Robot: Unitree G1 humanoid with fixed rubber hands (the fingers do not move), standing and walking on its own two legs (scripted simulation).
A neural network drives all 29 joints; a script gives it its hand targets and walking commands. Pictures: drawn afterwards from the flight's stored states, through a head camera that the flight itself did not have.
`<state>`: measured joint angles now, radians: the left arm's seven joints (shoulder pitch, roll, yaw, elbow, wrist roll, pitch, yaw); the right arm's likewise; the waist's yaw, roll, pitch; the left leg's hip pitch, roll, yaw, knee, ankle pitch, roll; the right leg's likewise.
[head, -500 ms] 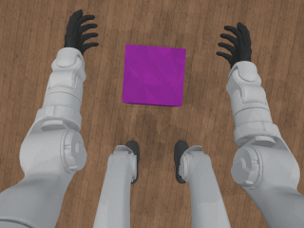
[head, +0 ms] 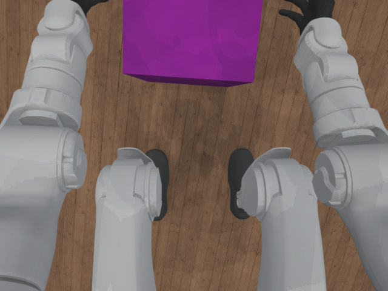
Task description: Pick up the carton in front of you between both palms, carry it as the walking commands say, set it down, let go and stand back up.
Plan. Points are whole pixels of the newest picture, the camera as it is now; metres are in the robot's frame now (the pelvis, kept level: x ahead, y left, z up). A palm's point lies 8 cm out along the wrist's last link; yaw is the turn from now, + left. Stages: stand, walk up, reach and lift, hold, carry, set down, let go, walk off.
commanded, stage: reach and lift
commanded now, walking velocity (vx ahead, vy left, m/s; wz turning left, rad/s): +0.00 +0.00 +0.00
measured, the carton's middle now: (191, 31) +0.53 +0.03 -0.28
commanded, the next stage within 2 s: none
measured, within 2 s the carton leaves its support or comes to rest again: leaves its support in 0.98 s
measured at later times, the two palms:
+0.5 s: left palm (88, 9) +0.54 +0.21 -0.20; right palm (290, 18) +0.54 -0.14 -0.21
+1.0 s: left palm (104, 8) +0.55 +0.18 -0.20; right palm (283, 9) +0.55 -0.12 -0.20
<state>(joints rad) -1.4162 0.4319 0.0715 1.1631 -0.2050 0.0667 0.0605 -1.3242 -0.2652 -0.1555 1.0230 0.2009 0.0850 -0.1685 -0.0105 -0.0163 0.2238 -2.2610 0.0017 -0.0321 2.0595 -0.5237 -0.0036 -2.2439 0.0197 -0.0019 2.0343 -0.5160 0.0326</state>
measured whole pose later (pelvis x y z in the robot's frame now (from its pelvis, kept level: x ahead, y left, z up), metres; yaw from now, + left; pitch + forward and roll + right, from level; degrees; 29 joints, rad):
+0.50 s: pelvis +0.01 +0.00 -0.03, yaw +0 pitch +38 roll -2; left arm -1.47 0.41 0.01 1.20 -0.25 0.03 0.08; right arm -1.41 -0.27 -0.11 1.14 0.23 0.02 -0.16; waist 0.00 -0.02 0.33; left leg -2.29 0.00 -0.03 2.19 -0.57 0.00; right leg -2.27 0.02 0.00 2.17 -0.56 0.04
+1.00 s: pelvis +0.00 +0.00 -0.05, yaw +0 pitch +36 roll -1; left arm -1.48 0.33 0.06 1.09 -0.14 0.17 0.11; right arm -1.46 -0.23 -0.21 1.06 0.15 0.16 -0.18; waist 0.02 -0.05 0.34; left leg -2.30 0.01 -0.02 2.23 -0.55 0.00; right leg -2.30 0.04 0.02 2.21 -0.54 0.05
